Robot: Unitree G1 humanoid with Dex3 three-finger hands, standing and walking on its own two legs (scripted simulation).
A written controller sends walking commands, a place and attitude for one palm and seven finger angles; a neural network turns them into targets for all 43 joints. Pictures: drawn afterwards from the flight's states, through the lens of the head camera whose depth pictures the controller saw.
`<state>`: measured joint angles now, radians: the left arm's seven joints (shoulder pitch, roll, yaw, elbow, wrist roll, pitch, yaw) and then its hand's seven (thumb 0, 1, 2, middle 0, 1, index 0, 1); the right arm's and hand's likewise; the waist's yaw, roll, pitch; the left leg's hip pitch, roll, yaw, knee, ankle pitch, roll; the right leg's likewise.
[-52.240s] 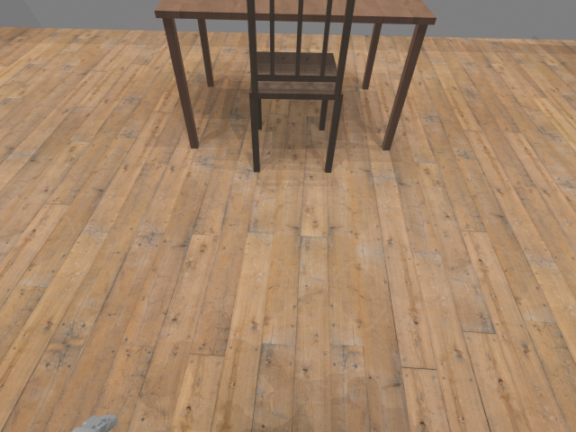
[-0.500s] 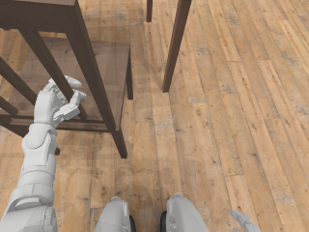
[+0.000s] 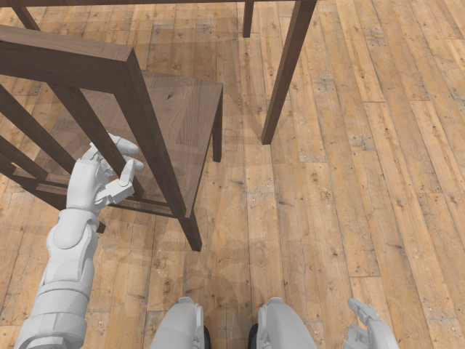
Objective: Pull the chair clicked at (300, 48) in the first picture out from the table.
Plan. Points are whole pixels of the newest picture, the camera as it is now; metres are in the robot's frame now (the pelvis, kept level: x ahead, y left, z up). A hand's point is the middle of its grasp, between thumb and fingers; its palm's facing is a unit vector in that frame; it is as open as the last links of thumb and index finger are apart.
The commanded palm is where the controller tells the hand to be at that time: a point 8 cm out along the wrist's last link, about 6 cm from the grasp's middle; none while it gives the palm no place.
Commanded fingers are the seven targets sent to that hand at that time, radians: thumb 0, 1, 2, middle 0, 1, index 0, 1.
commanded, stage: step backward, pulling the chair out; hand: left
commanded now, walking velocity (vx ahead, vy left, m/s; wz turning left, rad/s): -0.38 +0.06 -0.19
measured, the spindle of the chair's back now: (47, 143) +0.43 +0.31 +0.04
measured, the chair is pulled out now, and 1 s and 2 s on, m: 0.21 0.32 0.56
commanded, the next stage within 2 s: stop walking, hand still on the chair in 1.74 s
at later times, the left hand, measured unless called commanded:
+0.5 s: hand (141, 187) +0.37 +0.15 +0.02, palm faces +0.10 -0.98 -0.15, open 4.9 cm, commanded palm +0.33 +0.20 +0.02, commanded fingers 0.00 0.90 0.90 -0.50 -1.45 -0.50 -1.45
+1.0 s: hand (143, 246) +0.27 +0.14 +0.02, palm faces -0.15 -0.97 -0.19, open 4.9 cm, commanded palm +0.26 +0.19 +0.03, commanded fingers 0.00 0.90 0.90 -0.50 -1.45 -0.50 -1.45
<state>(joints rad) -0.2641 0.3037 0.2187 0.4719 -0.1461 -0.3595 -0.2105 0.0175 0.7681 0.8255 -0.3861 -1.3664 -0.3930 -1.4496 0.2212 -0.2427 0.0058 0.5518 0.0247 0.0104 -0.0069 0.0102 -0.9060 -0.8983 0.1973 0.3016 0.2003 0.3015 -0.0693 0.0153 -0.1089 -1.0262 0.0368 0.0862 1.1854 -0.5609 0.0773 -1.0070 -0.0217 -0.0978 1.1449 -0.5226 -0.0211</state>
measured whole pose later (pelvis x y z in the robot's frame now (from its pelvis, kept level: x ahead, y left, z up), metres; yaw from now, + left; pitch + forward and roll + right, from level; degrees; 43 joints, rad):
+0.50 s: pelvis +0.00 +0.00 +0.08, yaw -6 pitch +7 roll +0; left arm -0.34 0.23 0.17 0.85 -0.10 -0.29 0.08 0.02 0.76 0.81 -0.27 -0.98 -0.50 -1.45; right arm 0.21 -0.22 0.02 0.63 0.02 0.12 -0.09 0.01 -0.90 -0.90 0.20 0.30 0.20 0.30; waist -0.05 0.00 0.13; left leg -0.41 0.05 0.20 0.65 -0.36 0.05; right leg -0.43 -0.01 -0.03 0.65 -0.33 0.00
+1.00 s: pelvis -0.07 +0.05 +0.09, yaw -11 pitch +4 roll +0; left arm -0.24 0.20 0.02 0.75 -0.03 -0.16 0.10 0.00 0.76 0.79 -0.16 -1.06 -0.49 -1.45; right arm 0.15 -0.23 -0.01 0.58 0.01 0.13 -0.11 0.01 -0.91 -0.90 0.19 0.30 0.20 0.30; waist -0.05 -0.02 0.09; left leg -0.32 0.03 0.09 0.51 -0.27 0.02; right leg -0.49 -0.03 -0.02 0.77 -0.36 0.00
